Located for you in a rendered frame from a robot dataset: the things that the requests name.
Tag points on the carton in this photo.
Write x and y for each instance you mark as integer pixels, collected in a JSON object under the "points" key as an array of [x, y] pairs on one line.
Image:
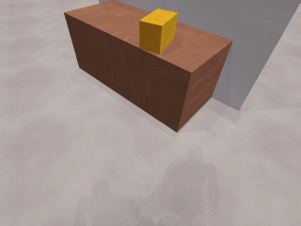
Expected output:
{"points": [[157, 30]]}

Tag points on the pedestal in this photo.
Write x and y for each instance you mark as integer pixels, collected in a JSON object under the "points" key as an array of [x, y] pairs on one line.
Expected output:
{"points": [[172, 86]]}

